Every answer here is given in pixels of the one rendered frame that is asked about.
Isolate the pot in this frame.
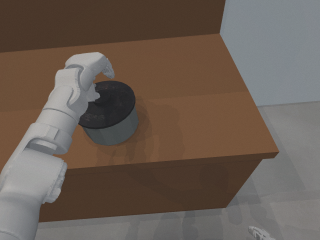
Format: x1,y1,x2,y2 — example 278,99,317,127
82,105,139,146

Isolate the left robot forearm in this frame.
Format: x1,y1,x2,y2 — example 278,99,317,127
0,62,94,191

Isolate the table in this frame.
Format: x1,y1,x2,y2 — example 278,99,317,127
0,0,280,223

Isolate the robot left hand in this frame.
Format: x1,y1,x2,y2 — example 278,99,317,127
65,52,115,102

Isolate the robot right hand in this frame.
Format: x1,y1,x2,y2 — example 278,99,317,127
248,226,275,240

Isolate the lid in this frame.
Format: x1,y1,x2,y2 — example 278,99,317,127
78,80,136,129

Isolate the robot left upper arm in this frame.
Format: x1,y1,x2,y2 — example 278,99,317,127
0,147,68,240

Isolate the knob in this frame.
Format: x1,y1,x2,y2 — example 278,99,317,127
93,90,111,106

